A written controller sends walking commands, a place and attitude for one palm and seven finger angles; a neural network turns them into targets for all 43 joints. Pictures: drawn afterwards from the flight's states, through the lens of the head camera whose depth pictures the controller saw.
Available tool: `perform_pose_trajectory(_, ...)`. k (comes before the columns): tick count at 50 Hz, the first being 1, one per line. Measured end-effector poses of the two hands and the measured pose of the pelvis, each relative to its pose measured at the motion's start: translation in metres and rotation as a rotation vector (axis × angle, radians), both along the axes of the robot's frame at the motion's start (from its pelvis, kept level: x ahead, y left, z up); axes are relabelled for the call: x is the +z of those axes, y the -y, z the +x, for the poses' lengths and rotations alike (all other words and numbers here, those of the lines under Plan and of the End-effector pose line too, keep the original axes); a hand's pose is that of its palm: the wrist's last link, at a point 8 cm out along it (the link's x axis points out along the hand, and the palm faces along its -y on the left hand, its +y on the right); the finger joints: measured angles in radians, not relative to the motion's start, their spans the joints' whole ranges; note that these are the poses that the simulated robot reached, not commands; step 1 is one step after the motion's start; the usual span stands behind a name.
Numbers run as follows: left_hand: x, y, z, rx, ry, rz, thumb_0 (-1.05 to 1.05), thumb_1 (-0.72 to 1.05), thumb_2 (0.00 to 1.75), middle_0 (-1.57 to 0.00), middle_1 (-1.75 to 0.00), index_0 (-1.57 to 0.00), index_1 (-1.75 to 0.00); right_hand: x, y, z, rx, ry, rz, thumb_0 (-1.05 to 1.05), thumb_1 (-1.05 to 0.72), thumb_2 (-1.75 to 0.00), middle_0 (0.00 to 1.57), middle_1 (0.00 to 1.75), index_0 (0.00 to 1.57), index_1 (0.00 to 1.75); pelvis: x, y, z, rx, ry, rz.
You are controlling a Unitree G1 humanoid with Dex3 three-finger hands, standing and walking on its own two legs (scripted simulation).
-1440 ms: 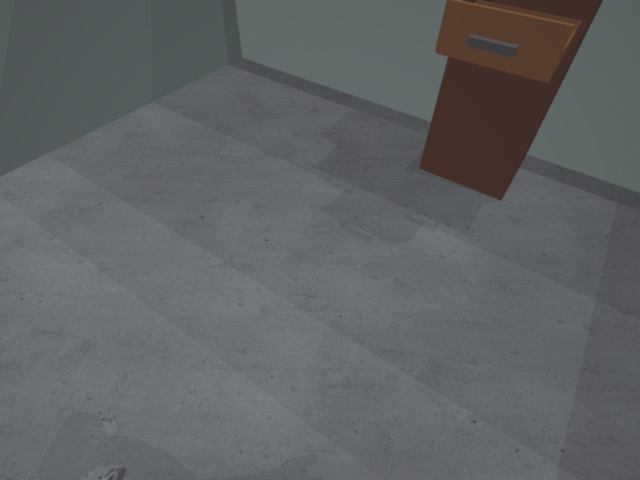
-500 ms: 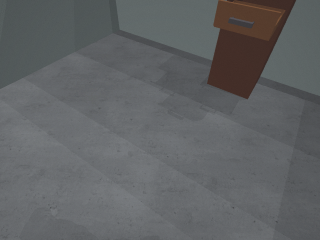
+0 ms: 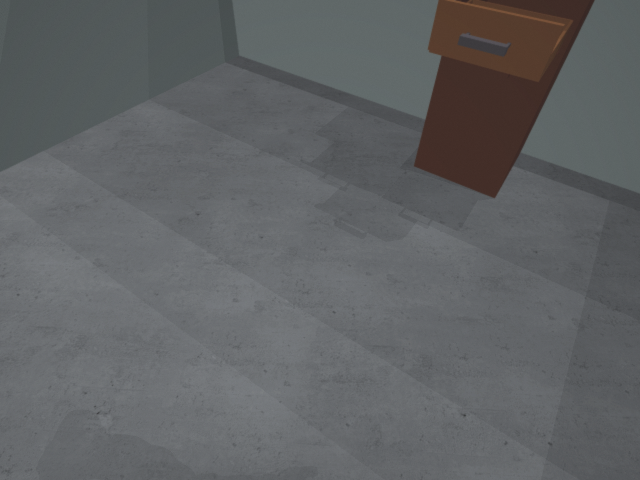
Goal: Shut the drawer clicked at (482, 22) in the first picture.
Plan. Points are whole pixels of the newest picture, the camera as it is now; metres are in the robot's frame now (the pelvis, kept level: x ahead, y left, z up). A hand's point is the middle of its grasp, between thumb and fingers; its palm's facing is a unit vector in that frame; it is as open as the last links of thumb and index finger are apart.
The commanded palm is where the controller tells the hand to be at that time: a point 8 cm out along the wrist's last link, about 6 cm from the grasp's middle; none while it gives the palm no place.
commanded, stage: walk to a spot facing it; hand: left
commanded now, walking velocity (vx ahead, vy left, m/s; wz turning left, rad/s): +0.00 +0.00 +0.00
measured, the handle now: (485, 42) +1.38 -0.45 +0.00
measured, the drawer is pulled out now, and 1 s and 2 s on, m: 0.27 0.27 0.27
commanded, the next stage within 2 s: none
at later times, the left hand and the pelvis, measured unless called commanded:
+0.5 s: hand out of the picture +0.06 +0.16 -0.18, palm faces -0.07 -0.98 -0.21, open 7.4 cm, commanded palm none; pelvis +0.06 -0.02 -0.02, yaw -9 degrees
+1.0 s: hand (223, 350) +0.36 +0.20 -0.19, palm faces -0.30 -0.93 -0.19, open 7.4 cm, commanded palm none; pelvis +0.27 +0.02 -0.01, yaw -22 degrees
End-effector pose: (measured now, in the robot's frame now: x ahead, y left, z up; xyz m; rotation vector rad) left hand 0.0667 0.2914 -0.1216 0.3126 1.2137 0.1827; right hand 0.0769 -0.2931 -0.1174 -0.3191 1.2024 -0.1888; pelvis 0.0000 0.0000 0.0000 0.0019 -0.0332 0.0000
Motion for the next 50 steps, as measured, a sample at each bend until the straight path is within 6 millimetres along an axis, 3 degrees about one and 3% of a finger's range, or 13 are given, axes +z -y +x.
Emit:
perform_pose_trajectory(11,-0.007,0.005,-0.007,0.009,-0.037,-0.013,0.00,0.90,0.89,-0.20,-0.30,-0.20,-0.30,-0.006,-0.009,-0.004,-0.017,-0.011,0.015,0.01,-0.90,-0.90,0.21,0.30,0.20,0.30,-0.003,-0.002,0.006,-0.027,-0.004,0.000)
perform_pose_trajectory(17,-0.020,0.030,-0.014,-0.012,-0.125,-0.071,0.00,0.91,0.89,-0.20,-0.30,-0.20,-0.30,-0.024,-0.022,-0.023,-0.106,-0.022,0.082,0.01,-0.90,-0.90,0.21,0.30,0.20,0.30,-0.010,0.005,0.024,-0.103,-0.016,0.007)
perform_pose_trajectory(23,-0.033,0.068,-0.003,-0.016,-0.135,-0.105,0.00,0.91,0.89,-0.20,-0.30,-0.20,-0.30,-0.049,-0.018,-0.044,-0.180,-0.123,0.126,0.01,-0.90,-0.90,0.21,0.30,0.20,0.30,-0.024,0.023,0.050,-0.137,-0.018,-0.013)
perform_pose_trajectory(27,-0.027,0.086,-0.007,0.004,-0.184,-0.131,0.00,0.91,0.89,-0.20,-0.30,-0.20,-0.30,-0.040,-0.019,-0.021,-0.196,-0.130,0.137,0.01,-0.91,-0.90,0.21,0.30,0.20,0.30,-0.014,0.025,0.073,-0.165,-0.029,-0.014)
perform_pose_trajectory(33,-0.020,0.093,0.008,-0.021,-0.305,-0.164,0.00,0.90,0.89,-0.21,-0.30,-0.20,-0.30,-0.021,-0.027,0.056,-0.227,0.011,0.148,0.01,-0.91,-0.90,0.20,0.30,0.20,0.30,-0.004,0.019,0.114,-0.213,-0.051,-0.003)
perform_pose_trajectory(38,-0.030,0.074,0.053,-0.029,-0.335,-0.167,0.00,0.90,0.89,-0.21,-0.30,-0.20,-0.30,-0.016,-0.042,0.133,-0.211,0.101,0.141,0.01,-0.91,-0.90,0.20,0.30,0.20,0.30,-0.011,0.004,0.160,-0.246,-0.055,-0.014)
perform_pose_trajectory(42,-0.053,0.048,0.113,-0.062,-0.334,-0.159,0.00,0.90,0.89,-0.21,-0.30,-0.20,-0.30,-0.022,-0.053,0.180,-0.221,0.176,0.098,0.01,-0.91,-0.90,0.20,0.30,0.20,0.30,-0.028,-0.012,0.202,-0.288,-0.047,-0.022)
perform_pose_trajectory(45,-0.053,0.037,0.179,-0.136,-0.282,-0.138,0.00,0.91,0.89,-0.20,-0.30,-0.20,-0.30,-0.018,-0.063,0.183,-0.284,0.170,0.092,0.01,-0.91,-0.90,0.21,0.30,0.20,0.30,-0.023,-0.017,0.226,-0.335,-0.034,-0.016)
perform_pose_trajectory(50,-0.035,0.043,0.307,-0.260,-0.108,-0.129,0.01,0.91,0.90,-0.20,-0.30,-0.19,-0.30,-0.009,-0.074,0.156,-0.438,0.076,0.073,-0.01,-0.94,-0.90,0.21,0.30,0.21,0.30,-0.007,-0.018,0.266,-0.388,-0.038,-0.011)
